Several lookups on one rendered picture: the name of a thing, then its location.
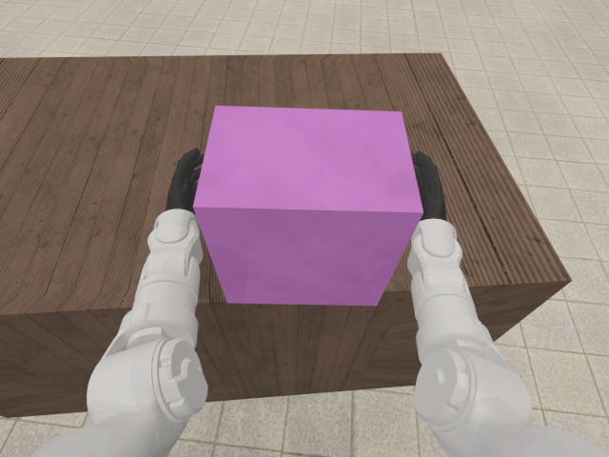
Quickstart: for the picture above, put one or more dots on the carton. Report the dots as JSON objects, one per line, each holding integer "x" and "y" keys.
{"x": 306, "y": 206}

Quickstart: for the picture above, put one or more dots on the robot left upper arm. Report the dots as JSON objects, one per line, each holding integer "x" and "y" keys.
{"x": 139, "y": 401}

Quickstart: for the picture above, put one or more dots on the right robot forearm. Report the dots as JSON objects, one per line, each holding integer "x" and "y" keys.
{"x": 443, "y": 305}

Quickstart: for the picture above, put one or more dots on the pedestal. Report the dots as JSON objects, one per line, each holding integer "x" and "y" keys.
{"x": 88, "y": 148}

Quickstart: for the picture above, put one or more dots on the robot left hand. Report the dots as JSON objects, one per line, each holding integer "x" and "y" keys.
{"x": 182, "y": 190}

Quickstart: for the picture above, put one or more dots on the robot right upper arm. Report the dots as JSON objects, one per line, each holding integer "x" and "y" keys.
{"x": 475, "y": 408}

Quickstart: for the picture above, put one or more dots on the robot right hand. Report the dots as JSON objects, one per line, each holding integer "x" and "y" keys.
{"x": 430, "y": 187}

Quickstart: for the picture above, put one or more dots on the left robot forearm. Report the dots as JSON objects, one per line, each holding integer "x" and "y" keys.
{"x": 167, "y": 293}

